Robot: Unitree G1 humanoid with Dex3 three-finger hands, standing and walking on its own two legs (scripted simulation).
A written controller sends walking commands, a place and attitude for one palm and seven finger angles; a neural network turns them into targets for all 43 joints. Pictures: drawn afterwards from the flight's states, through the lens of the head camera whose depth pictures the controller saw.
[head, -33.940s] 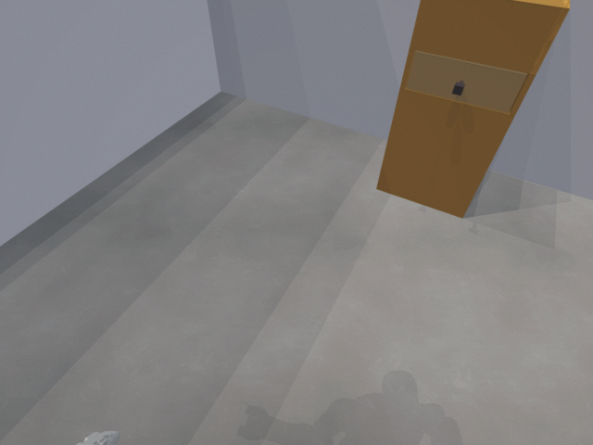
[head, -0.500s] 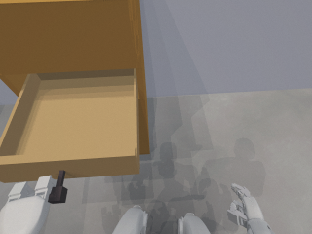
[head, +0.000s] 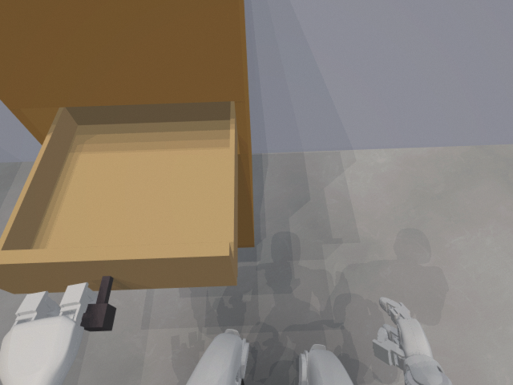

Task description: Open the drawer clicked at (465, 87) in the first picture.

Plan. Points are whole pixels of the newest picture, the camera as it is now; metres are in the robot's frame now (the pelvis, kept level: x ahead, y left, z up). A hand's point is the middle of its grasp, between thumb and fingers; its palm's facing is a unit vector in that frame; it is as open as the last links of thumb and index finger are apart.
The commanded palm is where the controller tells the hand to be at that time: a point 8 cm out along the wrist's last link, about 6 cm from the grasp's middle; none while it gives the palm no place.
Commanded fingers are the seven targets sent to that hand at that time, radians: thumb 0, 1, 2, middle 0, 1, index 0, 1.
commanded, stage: open the thumb to release the handle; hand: left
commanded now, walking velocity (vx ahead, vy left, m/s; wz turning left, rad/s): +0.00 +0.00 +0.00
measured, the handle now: (101, 304) +0.22 +0.27 -0.01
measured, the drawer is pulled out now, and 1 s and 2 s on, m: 0.30 0.30 0.30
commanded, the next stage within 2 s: lift the hand off the handle in 0.38 s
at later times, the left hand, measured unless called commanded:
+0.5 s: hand (68, 347) +0.15 +0.30 -0.03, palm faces -0.06 -0.02 -1.00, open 13.3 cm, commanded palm +0.14 +0.28 +0.02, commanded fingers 0.00 -0.50 0.30 -0.30 -1.20 -0.30 -1.20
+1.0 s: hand (68, 335) +0.17 +0.30 -0.02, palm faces -0.06 -0.01 -1.00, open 13.7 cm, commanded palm +0.15 +0.29 +0.04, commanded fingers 0.00 -0.50 0.30 -0.30 -1.20 -0.30 -1.20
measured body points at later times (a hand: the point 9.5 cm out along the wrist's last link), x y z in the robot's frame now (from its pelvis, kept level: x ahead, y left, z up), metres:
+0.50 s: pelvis -0.01 +0.00 +0.01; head +0.08 +0.00 +0.45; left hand +0.15 +0.30 +0.02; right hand +0.21 -0.23 -0.10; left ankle +0.03 +0.11 -0.61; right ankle +0.02 -0.11 -0.61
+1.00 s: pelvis +0.00 +0.00 +0.02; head +0.08 -0.01 +0.46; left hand +0.17 +0.29 +0.04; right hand +0.21 -0.23 -0.09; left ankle +0.03 +0.11 -0.61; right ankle +0.02 -0.11 -0.61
